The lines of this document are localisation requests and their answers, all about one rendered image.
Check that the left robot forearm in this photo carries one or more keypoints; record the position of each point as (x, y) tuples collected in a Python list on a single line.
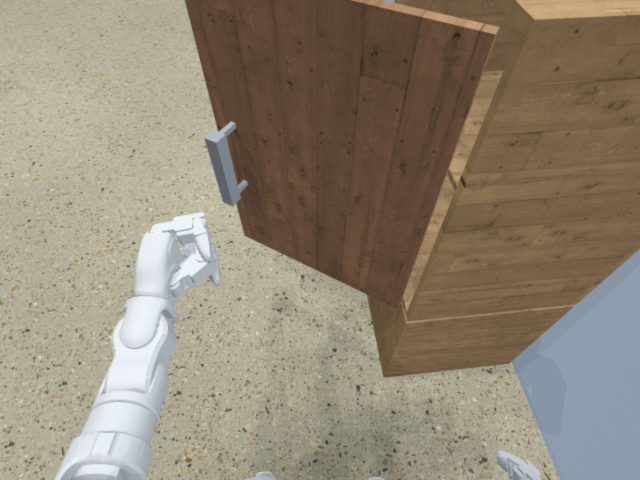
[(115, 441)]

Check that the cupboard door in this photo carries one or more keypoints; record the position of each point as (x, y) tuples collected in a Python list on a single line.
[(348, 114)]

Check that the left robot hand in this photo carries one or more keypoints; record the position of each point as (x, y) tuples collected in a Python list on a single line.
[(159, 258)]

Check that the handle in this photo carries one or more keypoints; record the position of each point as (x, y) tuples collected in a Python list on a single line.
[(219, 153)]

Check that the right robot hand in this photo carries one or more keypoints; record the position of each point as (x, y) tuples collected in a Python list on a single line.
[(516, 467)]

